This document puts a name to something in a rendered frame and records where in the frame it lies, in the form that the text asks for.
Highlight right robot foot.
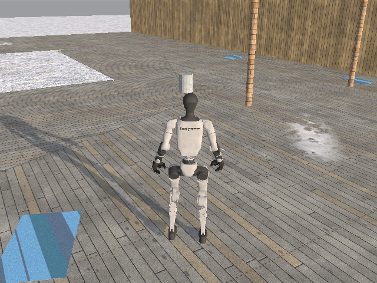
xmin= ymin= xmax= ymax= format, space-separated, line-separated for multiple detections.
xmin=199 ymin=229 xmax=207 ymax=243

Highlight robot left upper arm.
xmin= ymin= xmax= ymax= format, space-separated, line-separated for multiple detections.
xmin=161 ymin=119 xmax=177 ymax=151

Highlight left robot foot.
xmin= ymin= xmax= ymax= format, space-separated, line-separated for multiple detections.
xmin=168 ymin=225 xmax=177 ymax=240

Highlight robot right upper arm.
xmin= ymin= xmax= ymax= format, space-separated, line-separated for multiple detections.
xmin=202 ymin=119 xmax=218 ymax=152

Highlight robot foot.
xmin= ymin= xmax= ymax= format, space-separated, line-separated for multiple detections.
xmin=168 ymin=225 xmax=177 ymax=240
xmin=199 ymin=229 xmax=207 ymax=243

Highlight left robot hand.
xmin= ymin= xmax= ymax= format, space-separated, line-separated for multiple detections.
xmin=152 ymin=161 xmax=166 ymax=174

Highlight right robot hand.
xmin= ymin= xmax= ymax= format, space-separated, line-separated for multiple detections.
xmin=210 ymin=160 xmax=224 ymax=172

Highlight robot right forearm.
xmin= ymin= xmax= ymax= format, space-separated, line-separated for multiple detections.
xmin=213 ymin=143 xmax=223 ymax=162

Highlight robot left forearm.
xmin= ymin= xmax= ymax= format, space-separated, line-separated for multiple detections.
xmin=154 ymin=142 xmax=166 ymax=163

